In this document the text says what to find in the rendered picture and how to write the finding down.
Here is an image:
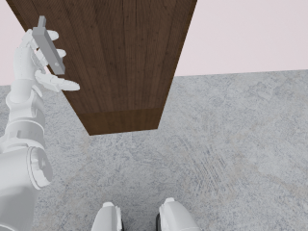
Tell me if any robot right thigh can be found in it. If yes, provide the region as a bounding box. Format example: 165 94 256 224
159 201 202 231

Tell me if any robot left upper arm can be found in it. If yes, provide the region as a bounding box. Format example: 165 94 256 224
0 146 53 231

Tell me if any cupboard door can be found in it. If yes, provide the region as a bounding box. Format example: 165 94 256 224
12 0 192 115

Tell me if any robot right shin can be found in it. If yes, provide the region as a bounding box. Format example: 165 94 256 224
161 197 174 231

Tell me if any handle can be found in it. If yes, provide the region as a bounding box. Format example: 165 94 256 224
32 15 65 75

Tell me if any left robot forearm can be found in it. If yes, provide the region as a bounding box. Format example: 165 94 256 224
0 79 45 154

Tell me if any left robot hand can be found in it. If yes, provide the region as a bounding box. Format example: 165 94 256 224
13 29 80 92

